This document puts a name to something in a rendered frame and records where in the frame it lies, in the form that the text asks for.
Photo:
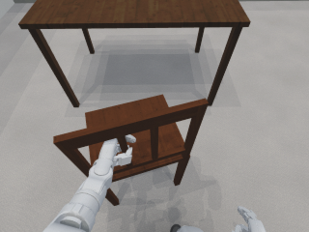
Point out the robot right hand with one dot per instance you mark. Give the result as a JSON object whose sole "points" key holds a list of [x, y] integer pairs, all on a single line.
{"points": [[254, 224]]}

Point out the chair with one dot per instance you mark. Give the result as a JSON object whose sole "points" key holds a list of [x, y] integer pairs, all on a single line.
{"points": [[152, 122]]}

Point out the table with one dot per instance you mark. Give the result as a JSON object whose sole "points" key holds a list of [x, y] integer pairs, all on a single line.
{"points": [[120, 14]]}

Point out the robot left hand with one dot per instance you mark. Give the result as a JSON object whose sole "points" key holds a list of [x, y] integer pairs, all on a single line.
{"points": [[110, 148]]}

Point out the left robot upper arm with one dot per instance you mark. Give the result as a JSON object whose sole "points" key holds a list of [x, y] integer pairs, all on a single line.
{"points": [[59, 227]]}

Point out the left robot forearm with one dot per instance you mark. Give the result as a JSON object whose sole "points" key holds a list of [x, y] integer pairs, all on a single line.
{"points": [[82, 210]]}

